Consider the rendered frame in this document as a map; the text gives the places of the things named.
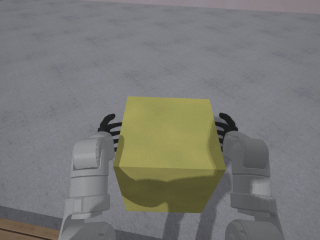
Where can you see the robot left upper arm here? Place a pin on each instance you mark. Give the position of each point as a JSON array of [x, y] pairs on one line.
[[89, 231]]

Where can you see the left robot forearm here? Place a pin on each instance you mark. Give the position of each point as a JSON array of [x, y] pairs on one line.
[[88, 195]]

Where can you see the left robot hand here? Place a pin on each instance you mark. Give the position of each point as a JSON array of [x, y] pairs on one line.
[[105, 127]]

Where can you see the carton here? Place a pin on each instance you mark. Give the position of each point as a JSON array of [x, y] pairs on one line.
[[168, 156]]

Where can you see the right robot hand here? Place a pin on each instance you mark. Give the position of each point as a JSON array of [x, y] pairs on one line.
[[227, 128]]

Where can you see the right robot forearm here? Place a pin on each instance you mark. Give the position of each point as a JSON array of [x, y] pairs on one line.
[[251, 183]]

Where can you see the robot right upper arm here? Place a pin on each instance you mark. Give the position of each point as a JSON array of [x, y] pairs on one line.
[[241, 229]]

